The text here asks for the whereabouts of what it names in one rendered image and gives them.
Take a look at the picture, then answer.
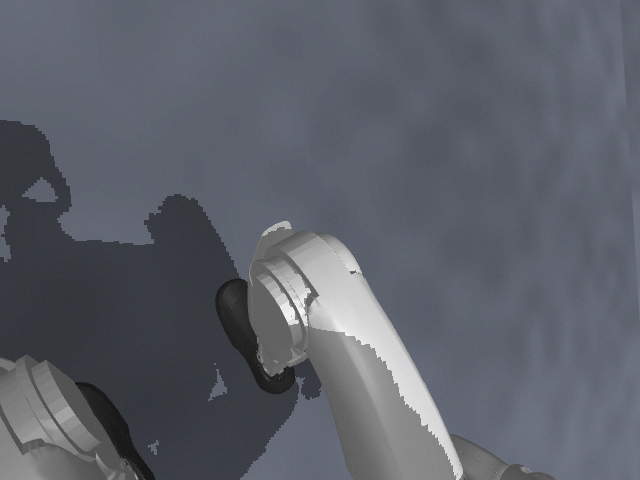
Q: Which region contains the right robot foot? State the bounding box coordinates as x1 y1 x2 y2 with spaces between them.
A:
215 279 295 394

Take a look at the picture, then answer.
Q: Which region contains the right robot hand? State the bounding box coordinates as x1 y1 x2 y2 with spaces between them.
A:
449 434 509 480

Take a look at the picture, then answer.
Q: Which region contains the left robot foot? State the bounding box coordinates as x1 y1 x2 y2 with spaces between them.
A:
75 382 155 480

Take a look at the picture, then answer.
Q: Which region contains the right robot arm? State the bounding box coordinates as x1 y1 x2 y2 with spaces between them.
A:
500 464 556 480

